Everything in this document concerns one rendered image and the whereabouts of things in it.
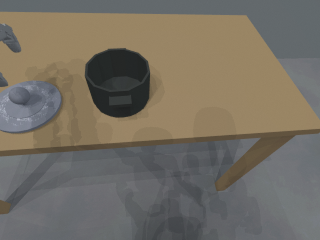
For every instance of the table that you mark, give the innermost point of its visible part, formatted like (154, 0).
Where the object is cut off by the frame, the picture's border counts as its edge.
(212, 78)

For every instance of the lid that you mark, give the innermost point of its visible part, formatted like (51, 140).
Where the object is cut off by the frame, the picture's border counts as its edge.
(44, 103)

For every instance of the knob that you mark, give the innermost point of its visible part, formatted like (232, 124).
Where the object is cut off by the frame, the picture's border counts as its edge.
(19, 95)

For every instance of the left robot hand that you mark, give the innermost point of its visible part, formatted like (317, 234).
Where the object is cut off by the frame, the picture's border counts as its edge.
(8, 37)

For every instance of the pot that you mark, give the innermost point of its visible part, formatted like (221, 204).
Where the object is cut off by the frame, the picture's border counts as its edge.
(119, 82)

